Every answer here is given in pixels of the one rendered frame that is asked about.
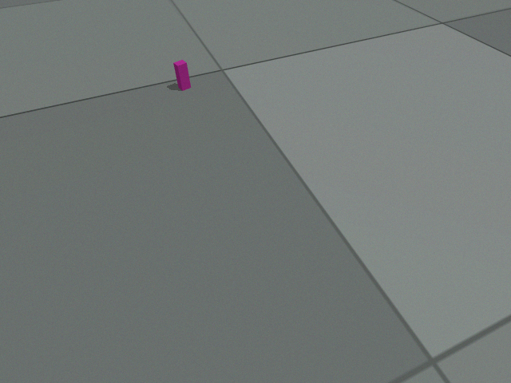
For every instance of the carton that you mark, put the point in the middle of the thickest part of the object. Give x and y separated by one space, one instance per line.
182 76

